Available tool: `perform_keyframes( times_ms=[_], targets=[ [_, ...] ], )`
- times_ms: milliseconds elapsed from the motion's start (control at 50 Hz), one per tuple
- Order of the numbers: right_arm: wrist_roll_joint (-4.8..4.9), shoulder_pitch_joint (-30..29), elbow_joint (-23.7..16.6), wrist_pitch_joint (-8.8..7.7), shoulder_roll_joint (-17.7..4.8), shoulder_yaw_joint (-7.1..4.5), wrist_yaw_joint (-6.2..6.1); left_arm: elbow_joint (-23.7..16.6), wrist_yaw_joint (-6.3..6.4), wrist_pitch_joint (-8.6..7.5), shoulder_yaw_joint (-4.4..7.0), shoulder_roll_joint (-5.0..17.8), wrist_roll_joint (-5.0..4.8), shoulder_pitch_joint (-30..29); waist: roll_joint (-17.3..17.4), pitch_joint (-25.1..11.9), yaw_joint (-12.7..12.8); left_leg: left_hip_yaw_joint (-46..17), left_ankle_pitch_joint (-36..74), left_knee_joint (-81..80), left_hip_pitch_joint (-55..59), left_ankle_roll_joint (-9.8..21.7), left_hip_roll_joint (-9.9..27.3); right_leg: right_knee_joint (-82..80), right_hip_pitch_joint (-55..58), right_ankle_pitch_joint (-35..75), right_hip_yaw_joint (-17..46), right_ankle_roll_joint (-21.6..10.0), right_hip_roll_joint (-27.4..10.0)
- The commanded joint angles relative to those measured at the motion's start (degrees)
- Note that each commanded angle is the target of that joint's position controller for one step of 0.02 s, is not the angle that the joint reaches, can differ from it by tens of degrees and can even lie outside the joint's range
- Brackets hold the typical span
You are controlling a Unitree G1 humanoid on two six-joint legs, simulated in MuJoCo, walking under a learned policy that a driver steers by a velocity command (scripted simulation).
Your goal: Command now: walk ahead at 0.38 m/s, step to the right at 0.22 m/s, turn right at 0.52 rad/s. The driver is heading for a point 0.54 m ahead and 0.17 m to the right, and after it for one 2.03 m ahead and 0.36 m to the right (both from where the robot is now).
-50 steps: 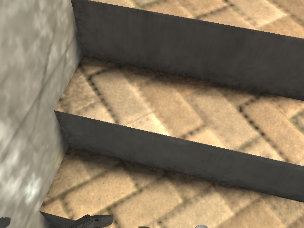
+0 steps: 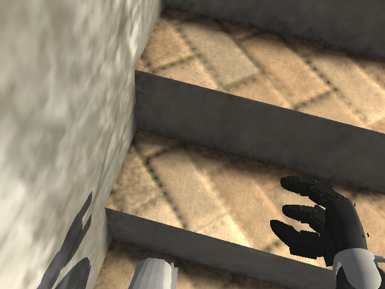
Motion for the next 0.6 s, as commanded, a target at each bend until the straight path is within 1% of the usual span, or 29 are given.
perform_keyframes(
  times_ms=[20,40,60,80,100,120,140,160,180,200,220,240,260,300,320,340,360,380,400,420,440,460,480,500,520,540,560,580,600],
  targets=[
    [-0.07,-1.39,-4.37,-0.65,-5.52,-1.22,-0.13,-4.87,1.96,-0.87,3.55,7.59,1.25,-0.20,8.35,-13.13,-2.42,-0.31,-0.48,-16.62,5.92,0.99,2.24,-8.48,9.68,33.21,19.87,-9.36,-16.43],
    [1.60,8.90,1.00,-0.28,-5.55,-1.35,-0.08,-5.44,0.75,-0.64,3.04,5.48,0.06,-11.35,6.38,-17.07,-10.47,4.37,5.74,-36.82,30.36,1.74,0.65,-6.65,-3.89,39.01,9.71,-4.75,-9.92],
    [3.06,17.98,3.92,0.27,-8.91,-3.19,-0.81,-4.81,-0.60,-0.95,3.50,5.10,-1.15,-12.57,2.95,-15.80,-13.69,6.26,8.77,-56.32,50.01,1.05,-0.58,-1.65,-16.63,44.25,8.96,-1.55,-7.25],
    [4.27,32.44,8.64,0.84,-10.78,-5.06,-1.82,-4.82,-2.07,-1.85,4.04,5.58,-1.75,-15.64,1.54,-18.43,-21.07,5.33,16.64,-74.10,68.28,1.21,0.29,8.98,-23.99,44.53,7.52,2.06,-4.37],
    [4.50,37.58,12.95,1.17,-11.25,-6.24,-2.57,-3.83,-2.69,-2.61,3.30,1.21,-1.90,-16.74,8.52,-15.53,-25.30,2.37,37.76,-96.26,72.32,2.18,6.36,30.70,-26.57,10.93,2.86,4.39,1.47],
    [1.94,32.27,14.74,-0.57,-9.79,-5.19,-3.46,-4.19,-3.80,-3.91,2.68,-1.97,-0.95,-15.89,11.23,-11.86,-19.75,-2.88,55.95,-93.12,67.97,1.88,10.93,70.01,-32.40,-5.13,8.31,7.04,4.34],
    [0.15,27.16,12.92,-1.89,-8.71,-3.37,-1.88,-6.14,-3.51,-3.61,1.85,-7.16,-1.02,-8.19,11.71,-17.16,-8.77,-11.84,101.91,-76.83,68.34,3.50,21.90,99.93,-41.28,-8.06,11.90,9.51,2.99],
    [0.35,21.07,11.18,-3.33,-10.16,-4.46,-0.52,-4.11,-3.39,-1.35,2.30,-2.75,0.23,4.24,2.39,-25.53,-1.87,-22.13,94.54,-80.38,70.29,8.84,28.02,113.61,-42.19,-4.42,15.91,9.23,0.77],
    [1.14,12.68,8.63,-4.32,-15.44,-6.62,-1.30,-6.65,-3.68,1.60,2.38,0.48,1.75,5.02,1.99,-23.45,3.61,-32.45,42.73,-92.53,62.33,13.64,32.44,117.61,-45.50,-0.16,13.68,10.08,-3.21],
    [3.45,9.87,9.36,-5.11,-13.71,-6.47,-1.88,-8.27,-4.61,4.03,1.93,1.01,4.33,-0.56,-0.31,-18.25,3.60,-31.60,11.04,-97.22,56.09,13.08,30.26,117.79,-48.10,2.78,12.76,9.64,-6.81],
    [4.33,12.31,10.78,-5.22,-12.49,-5.59,-2.28,-9.68,-5.88,4.74,2.23,2.81,5.40,-8.06,-4.00,-12.90,0.45,-23.95,7.84,-96.57,54.46,10.32,25.46,111.61,-50.27,4.40,13.08,9.21,-6.78],
    [3.67,14.99,11.76,-5.52,-12.81,-5.47,-2.42,-10.35,-6.43,5.24,2.39,2.79,4.14,-12.04,-3.08,-7.87,-1.78,-15.86,14.82,-95.28,50.73,9.10,22.88,106.88,-50.00,5.21,13.11,9.73,-6.89],
    [2.87,17.74,13.24,-6.09,-14.16,-5.78,-2.26,-10.60,-6.16,6.18,2.02,0.74,2.49,-13.69,0.05,-5.21,-2.41,-10.92,17.23,-95.45,49.25,8.76,22.27,106.47,-50.97,4.02,12.48,9.56,-7.51],
    [2.26,24.22,16.98,-5.95,-14.16,-6.13,-0.48,-9.82,-6.61,5.11,0.10,-4.58,-0.34,-15.90,4.04,-2.68,-4.47,-3.94,12.32,-94.56,48.63,7.84,18.24,97.65,-53.32,3.05,13.57,7.51,-8.25],
    [-2.73,33.64,22.53,-5.42,-9.90,-4.49,8.27,-8.07,-6.67,3.87,-2.20,-3.31,-6.58,-12.44,34.79,-3.42,-9.24,-1.94,-6.82,-102.13,48.90,17.94,10.43,113.85,-67.33,-5.20,9.22,-0.27,-6.75],
    [-4.13,35.17,26.20,-5.41,-8.77,-4.54,9.74,-8.99,-6.85,4.24,-1.84,-0.58,-5.78,-13.36,28.53,-2.35,-8.96,-5.45,-11.91,-102.23,51.79,17.80,15.26,118.49,-73.59,-8.19,10.93,-2.66,-7.66],
    [-6.25,36.80,30.70,-4.64,-6.29,-3.01,12.17,-12.29,-6.88,3.87,-1.91,0.10,-4.61,-20.53,16.50,-3.47,-9.37,-4.29,-7.95,-101.38,51.84,16.66,15.63,114.04,-76.04,-8.30,10.64,-5.91,-9.49],
    [-6.50,38.84,33.00,-3.92,-6.86,-2.35,13.20,-13.58,-7.20,3.60,-2.51,0.12,-3.66,-22.15,12.02,-8.63,-8.42,-5.14,-5.09,-101.87,53.94,16.17,17.79,108.81,-75.30,-5.29,11.13,-7.55,-11.23],
    [-6.04,37.06,33.83,-3.57,-6.76,-1.44,14.18,-14.20,-6.99,2.91,-2.55,0.27,-3.48,-21.54,10.04,-10.12,-5.45,-3.14,-0.84,-103.49,52.18,14.54,18.88,102.48,-72.12,0.11,11.65,-8.19,-13.26],
    [-5.31,35.03,33.75,-3.72,-9.34,-1.72,13.93,-14.03,-6.97,3.35,-3.08,-0.76,-3.06,-21.17,11.68,-11.24,-4.03,-1.01,0.50,-107.19,50.92,14.14,19.35,99.58,-70.33,1.94,8.54,-7.29,-14.35],
    [-4.85,33.50,33.99,-4.52,-11.43,-2.29,13.38,-15.67,-6.69,3.95,-3.56,-0.40,-2.89,-23.82,12.75,-10.37,-3.85,3.06,3.11,-110.94,49.90,14.08,19.24,98.34,-67.64,-4.97,5.08,-5.95,-16.33],
    [-4.49,33.51,34.78,-5.37,-10.86,-1.81,12.78,-15.99,-6.56,5.16,-4.41,0.19,-2.77,-25.63,11.66,-11.91,-3.38,5.39,3.54,-112.05,50.79,13.22,18.32,90.60,-66.49,-4.43,2.38,-5.41,-18.39],
    [-5.15,36.22,36.41,-5.37,-11.18,-1.67,13.37,-18.26,-5.98,5.83,-4.77,2.19,-2.96,-30.51,11.10,-11.30,-4.62,7.20,9.95,-113.03,50.65,12.82,17.92,81.90,-65.34,-5.52,1.85,-6.12,-20.68],
    [-6.05,38.97,37.65,-4.89,-10.42,-1.02,13.72,-18.17,-5.87,7.18,-5.32,1.65,-2.52,-32.48,11.62,-13.18,-4.85,7.28,13.97,-114.32,53.05,13.23,18.00,77.31,-64.84,-3.88,1.56,-6.56,-21.08],
    [-4.85,28.00,33.12,-4.08,-12.79,-1.41,16.20,-17.15,-7.28,9.55,-5.38,2.31,-1.56,-30.86,8.90,-14.62,-0.58,11.84,20.24,-118.96,39.35,14.49,18.80,64.07,-45.81,-5.88,-3.69,-4.49,-20.92],
    [-2.00,32.76,37.52,-3.24,-16.78,-2.60,17.60,-20.00,-8.71,11.38,-6.25,2.14,-3.07,-35.87,17.59,-15.12,0.18,8.43,38.34,-118.04,35.37,19.00,20.97,57.23,-38.25,-26.58,-5.05,-1.06,-14.84],
    [-3.21,33.79,37.35,-2.09,-19.83,-2.99,18.06,-16.56,-9.74,11.95,-6.72,1.79,-4.05,-27.64,19.75,-19.98,2.21,10.63,53.98,-111.80,43.57,19.08,22.34,53.49,-35.05,-22.77,-5.11,-0.27,-12.91],
    [-3.35,28.63,34.94,-1.06,-22.18,-3.79,17.90,-12.61,-11.20,11.05,-6.50,2.09,-3.43,-19.80,18.91,-24.27,5.29,12.91,74.26,-108.26,50.88,21.07,22.46,49.45,-31.01,-17.62,-14.74,1.24,-9.09],
    [-3.02,28.04,33.51,-1.25,-22.93,-3.40,18.02,-11.57,-11.13,8.88,-5.37,4.03,-4.10,-14.00,21.88,-27.06,6.63,13.92,103.38,-98.17,58.27,20.55,20.95,39.28,-22.89,-18.69,-15.63,1.65,-3.47]
  ],
)
Keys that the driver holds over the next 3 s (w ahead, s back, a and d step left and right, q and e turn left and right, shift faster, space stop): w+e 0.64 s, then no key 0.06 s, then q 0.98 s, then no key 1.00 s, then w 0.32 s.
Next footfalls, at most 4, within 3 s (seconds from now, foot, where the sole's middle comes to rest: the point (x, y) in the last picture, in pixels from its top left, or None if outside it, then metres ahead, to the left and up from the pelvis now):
0.12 left None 0.07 0.11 -0.75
0.60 right None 0.19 -0.31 -0.54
1.48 left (253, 212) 0.47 -0.09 -0.32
2.44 right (326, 97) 0.66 -0.19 -0.11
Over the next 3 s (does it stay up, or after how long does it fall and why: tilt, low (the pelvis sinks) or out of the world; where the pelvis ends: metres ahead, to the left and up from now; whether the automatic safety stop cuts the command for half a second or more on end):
stays up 0.58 -0.06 0.52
